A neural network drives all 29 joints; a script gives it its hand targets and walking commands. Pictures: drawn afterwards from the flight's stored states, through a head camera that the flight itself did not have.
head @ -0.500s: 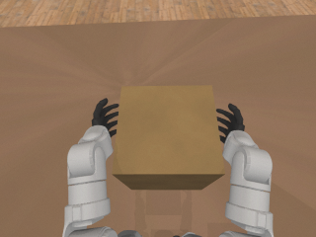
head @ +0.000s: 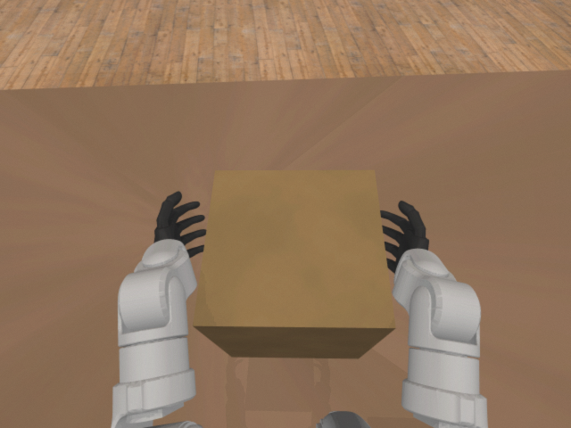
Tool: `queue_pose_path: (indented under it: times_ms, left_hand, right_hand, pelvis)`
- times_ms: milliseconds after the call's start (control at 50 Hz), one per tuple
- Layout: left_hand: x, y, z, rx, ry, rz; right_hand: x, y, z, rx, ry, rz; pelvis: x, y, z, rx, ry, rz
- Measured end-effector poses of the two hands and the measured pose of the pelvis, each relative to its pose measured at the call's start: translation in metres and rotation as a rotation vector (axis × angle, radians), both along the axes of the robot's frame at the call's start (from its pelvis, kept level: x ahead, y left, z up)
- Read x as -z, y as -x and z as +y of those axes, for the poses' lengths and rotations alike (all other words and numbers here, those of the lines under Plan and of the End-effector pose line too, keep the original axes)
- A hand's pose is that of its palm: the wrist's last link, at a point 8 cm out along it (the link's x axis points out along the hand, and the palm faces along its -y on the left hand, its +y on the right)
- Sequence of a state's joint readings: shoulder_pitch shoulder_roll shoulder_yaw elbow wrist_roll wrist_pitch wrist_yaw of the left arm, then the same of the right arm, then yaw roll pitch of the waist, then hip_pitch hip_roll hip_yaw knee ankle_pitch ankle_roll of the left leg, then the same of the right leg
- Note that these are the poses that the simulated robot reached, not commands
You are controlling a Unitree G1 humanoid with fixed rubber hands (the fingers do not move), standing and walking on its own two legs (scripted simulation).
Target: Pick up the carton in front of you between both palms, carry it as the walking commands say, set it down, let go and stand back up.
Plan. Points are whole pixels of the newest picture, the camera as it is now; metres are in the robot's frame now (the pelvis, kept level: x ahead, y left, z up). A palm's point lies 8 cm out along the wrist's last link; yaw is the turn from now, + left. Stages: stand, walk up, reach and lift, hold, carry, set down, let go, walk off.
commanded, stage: carry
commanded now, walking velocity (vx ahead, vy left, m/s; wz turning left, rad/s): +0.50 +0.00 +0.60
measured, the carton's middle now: (294, 274) +0.33 -0.03 +0.00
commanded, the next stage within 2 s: none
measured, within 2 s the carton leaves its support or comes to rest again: neither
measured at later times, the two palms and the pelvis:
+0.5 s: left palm (147, 157) +0.55 +0.22 +0.04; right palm (306, 118) +0.66 -0.07 +0.03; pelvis +0.30 -0.03 -0.03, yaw +18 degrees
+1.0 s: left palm (163, 59) +0.90 +0.24 +0.03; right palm (294, 55) +0.90 -0.07 +0.03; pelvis +0.57 +0.06 -0.06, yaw +6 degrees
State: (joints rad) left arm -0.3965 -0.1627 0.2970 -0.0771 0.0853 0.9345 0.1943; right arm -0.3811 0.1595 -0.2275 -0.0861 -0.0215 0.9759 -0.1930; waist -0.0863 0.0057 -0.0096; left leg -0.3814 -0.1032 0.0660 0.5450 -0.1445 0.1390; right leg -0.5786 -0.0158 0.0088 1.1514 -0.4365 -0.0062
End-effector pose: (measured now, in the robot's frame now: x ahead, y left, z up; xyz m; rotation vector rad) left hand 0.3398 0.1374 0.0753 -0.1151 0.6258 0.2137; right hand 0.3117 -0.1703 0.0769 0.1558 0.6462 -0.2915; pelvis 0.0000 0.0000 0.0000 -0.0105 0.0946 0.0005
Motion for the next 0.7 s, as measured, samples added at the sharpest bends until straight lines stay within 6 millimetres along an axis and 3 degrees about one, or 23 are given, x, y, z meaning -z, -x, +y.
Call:
queue_pose_path:
  times_ms: [180,300,420,560,640,700]
  left_hand:
    - [-0.001,-0.095,0.021,-0.125,-0.007,-0.074]
    - [0.011,-0.168,0.031,-0.208,-0.062,-0.122]
    - [0.037,-0.191,0.055,-0.319,-0.015,0.006]
    - [0.029,-0.234,0.097,-0.418,0.002,-0.025]
    - [0.023,-0.281,0.123,-0.423,-0.006,-0.072]
    - [0.026,-0.328,0.141,-0.38,-0.012,-0.114]
  right_hand:
    - [-0.008,-0.134,0.019,-0.112,0.007,-0.078]
    - [0.011,-0.239,0.029,-0.217,0.023,-0.14]
    - [0.042,-0.305,0.066,-0.328,-0.025,-0.01]
    - [0.041,-0.385,0.121,-0.419,-0.01,-0.037]
    - [0.033,-0.434,0.145,-0.412,0.026,-0.093]
    - [0.033,-0.471,0.157,-0.375,0.052,-0.139]
  pelvis:
    - [0.004,-0.114,-0.021,-0.104,-0.006,0.027]
    - [0.043,-0.205,-0.037,-0.186,-0.012,0.012]
    - [0.038,-0.265,-0.04,-0.265,-0.02,0.012]
    - [0.03,-0.336,-0.025,-0.312,-0.035,0.019]
    - [0.037,-0.382,-0.003,-0.299,-0.022,0.017]
    - [0.055,-0.419,0.02,-0.268,-0.003,0.001]
